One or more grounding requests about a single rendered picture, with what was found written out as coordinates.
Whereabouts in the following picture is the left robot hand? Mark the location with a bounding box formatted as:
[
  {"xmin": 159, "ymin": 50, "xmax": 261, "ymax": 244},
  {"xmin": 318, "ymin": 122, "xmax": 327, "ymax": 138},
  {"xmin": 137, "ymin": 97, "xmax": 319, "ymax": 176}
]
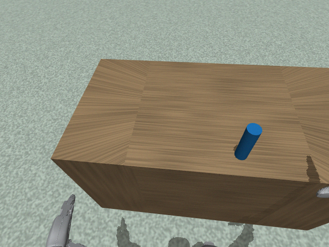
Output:
[{"xmin": 46, "ymin": 194, "xmax": 86, "ymax": 247}]

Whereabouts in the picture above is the can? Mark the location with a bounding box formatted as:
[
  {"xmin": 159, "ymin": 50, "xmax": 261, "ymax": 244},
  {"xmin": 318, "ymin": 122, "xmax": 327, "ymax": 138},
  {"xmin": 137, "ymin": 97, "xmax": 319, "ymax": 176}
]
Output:
[{"xmin": 234, "ymin": 123, "xmax": 262, "ymax": 160}]

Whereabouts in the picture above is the right robot hand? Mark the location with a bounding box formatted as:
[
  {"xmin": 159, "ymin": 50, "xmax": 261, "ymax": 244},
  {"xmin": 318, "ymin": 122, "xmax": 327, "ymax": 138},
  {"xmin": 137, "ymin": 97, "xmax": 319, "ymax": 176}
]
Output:
[{"xmin": 316, "ymin": 186, "xmax": 329, "ymax": 198}]

